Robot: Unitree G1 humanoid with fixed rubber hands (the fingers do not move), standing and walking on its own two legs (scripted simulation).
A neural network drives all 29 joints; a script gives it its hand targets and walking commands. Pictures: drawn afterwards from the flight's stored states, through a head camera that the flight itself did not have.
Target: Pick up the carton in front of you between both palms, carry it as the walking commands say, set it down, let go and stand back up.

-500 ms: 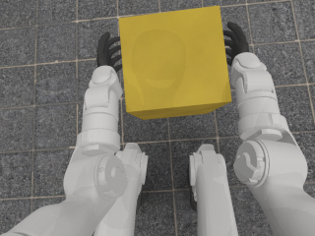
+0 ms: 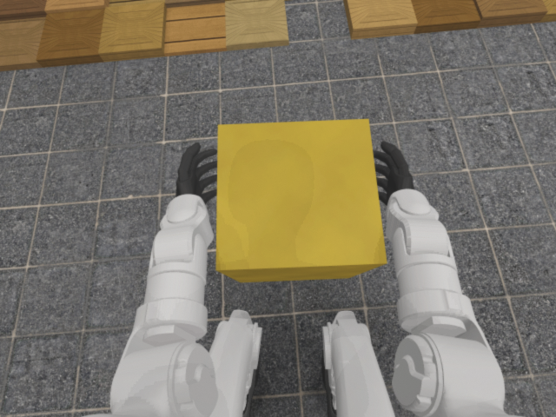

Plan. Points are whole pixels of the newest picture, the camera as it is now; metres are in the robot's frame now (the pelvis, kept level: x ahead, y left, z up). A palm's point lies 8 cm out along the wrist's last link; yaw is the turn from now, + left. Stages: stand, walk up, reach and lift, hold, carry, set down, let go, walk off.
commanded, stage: reach and lift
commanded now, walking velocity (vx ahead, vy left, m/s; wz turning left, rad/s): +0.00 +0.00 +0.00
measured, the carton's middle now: (294, 214) +0.43 +0.00 -0.12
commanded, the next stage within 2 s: hold in 1.82 s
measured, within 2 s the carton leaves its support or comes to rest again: neither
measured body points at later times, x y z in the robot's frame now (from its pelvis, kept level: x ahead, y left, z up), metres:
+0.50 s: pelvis +0.05 +0.01 +0.14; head +0.12 +0.00 +0.58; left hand +0.40 +0.15 +0.12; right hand +0.39 -0.15 +0.11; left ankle +0.08 +0.13 -0.55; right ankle +0.08 -0.12 -0.55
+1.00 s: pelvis +0.05 +0.01 +0.19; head +0.02 +0.01 +0.64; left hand +0.37 +0.15 +0.21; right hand +0.36 -0.15 +0.21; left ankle +0.08 +0.13 -0.55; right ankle +0.08 -0.12 -0.55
